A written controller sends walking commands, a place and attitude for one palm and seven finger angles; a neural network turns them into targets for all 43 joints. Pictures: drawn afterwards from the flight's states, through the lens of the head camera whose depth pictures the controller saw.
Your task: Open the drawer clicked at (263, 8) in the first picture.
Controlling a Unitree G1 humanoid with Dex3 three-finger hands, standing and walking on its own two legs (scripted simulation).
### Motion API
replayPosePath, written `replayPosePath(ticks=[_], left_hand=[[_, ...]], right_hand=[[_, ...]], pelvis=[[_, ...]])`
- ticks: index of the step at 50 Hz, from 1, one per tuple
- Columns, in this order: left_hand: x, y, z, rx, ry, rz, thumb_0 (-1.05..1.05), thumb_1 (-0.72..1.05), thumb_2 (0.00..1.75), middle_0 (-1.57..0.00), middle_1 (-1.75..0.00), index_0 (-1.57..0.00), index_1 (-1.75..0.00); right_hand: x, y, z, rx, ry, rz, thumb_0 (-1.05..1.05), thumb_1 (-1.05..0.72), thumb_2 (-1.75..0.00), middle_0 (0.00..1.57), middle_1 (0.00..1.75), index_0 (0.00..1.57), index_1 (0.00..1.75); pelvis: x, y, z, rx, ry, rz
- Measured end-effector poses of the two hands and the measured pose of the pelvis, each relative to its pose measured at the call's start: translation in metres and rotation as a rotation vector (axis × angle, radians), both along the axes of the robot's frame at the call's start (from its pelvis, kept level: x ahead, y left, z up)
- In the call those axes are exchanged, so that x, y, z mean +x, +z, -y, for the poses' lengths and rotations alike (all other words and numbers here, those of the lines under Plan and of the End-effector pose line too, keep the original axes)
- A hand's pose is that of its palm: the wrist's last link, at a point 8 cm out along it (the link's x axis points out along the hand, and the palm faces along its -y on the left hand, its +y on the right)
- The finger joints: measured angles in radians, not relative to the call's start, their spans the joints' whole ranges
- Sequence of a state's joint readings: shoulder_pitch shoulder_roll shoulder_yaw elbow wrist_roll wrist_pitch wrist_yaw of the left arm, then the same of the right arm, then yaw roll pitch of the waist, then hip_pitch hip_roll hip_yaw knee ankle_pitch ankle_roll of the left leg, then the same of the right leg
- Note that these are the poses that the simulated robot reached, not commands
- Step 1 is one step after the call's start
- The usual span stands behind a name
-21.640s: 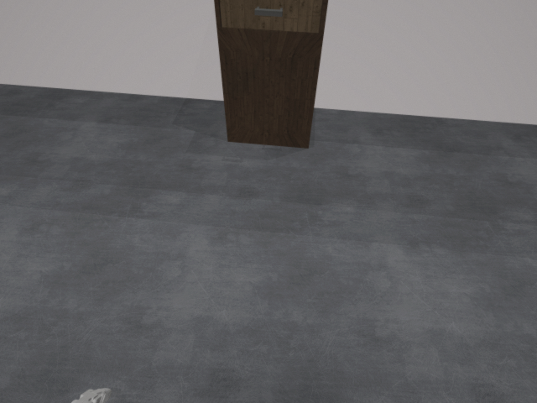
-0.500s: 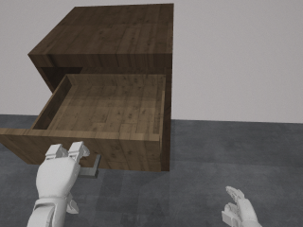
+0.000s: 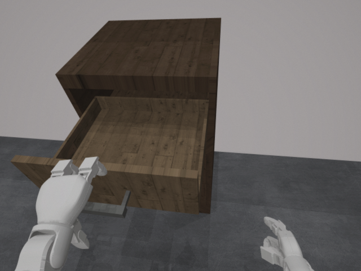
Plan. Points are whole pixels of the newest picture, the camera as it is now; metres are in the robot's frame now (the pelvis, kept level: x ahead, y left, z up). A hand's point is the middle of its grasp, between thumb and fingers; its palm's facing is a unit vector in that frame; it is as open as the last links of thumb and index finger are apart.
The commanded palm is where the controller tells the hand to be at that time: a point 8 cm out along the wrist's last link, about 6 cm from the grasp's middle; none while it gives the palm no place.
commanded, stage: lift the hand off the handle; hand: left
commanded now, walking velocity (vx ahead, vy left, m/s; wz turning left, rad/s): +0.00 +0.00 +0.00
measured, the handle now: (104, 201) +0.25 +0.25 -0.01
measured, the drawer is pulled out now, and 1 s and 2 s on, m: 0.29 0.29 0.29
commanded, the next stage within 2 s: draw the hand back to the body in 0.50 s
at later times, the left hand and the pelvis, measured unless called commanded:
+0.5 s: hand (73, 181) +0.22 +0.24 +0.14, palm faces +0.13 -0.08 -0.99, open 13.9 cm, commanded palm +0.18 +0.23 +0.19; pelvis +0.00 +0.00 +0.01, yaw +0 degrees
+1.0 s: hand (64, 195) +0.19 +0.24 +0.14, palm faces +0.09 -0.08 -0.99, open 13.8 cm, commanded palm +0.16 +0.25 +0.19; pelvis -0.01 +0.00 +0.01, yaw +0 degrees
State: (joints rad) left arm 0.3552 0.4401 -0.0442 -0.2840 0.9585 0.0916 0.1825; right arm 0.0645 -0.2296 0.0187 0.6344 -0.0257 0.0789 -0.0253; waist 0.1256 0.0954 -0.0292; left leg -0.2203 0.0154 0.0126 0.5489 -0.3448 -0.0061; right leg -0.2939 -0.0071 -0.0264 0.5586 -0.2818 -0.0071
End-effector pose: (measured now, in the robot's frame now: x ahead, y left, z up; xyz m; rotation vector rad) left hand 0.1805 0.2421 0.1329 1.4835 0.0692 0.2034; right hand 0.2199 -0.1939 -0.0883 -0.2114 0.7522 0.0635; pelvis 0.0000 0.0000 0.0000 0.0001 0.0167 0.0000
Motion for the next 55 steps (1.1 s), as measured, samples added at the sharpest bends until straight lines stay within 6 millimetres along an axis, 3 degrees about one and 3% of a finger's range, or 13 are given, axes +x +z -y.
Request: replayPosePath(ticks=[23,34,55], left_hand=[[0.012,0.062,0.006,0.001,-0.057,0.054,-0.01,-0.49,0.30,-0.32,-1.20,-0.32,-1.20],[-0.003,0.047,0.001,-0.024,-0.047,-0.023,-0.01,-0.49,0.30,-0.32,-1.20,-0.32,-1.20],[-0.020,0.052,-0.007,0.009,-0.048,-0.015,0.00,-0.49,0.30,-0.32,-1.20,-0.32,-1.20]], right_hand=[[0.001,0.009,-0.003,0.034,0.006,0.001,0.01,-0.90,-0.90,0.20,0.30,0.20,0.30],[-0.002,0.013,0.000,0.019,0.021,0.010,0.01,-0.90,-0.90,0.20,0.30,0.20,0.30],[-0.013,0.008,0.005,0.018,-0.002,0.007,0.01,-0.90,-0.90,0.20,0.30,0.20,0.30]], pelvis=[[-0.001,0.009,-0.003,0.000,0.001,0.047],[-0.008,0.010,0.000,-0.001,0.003,0.052],[-0.012,0.009,-0.001,0.001,0.002,0.047]])
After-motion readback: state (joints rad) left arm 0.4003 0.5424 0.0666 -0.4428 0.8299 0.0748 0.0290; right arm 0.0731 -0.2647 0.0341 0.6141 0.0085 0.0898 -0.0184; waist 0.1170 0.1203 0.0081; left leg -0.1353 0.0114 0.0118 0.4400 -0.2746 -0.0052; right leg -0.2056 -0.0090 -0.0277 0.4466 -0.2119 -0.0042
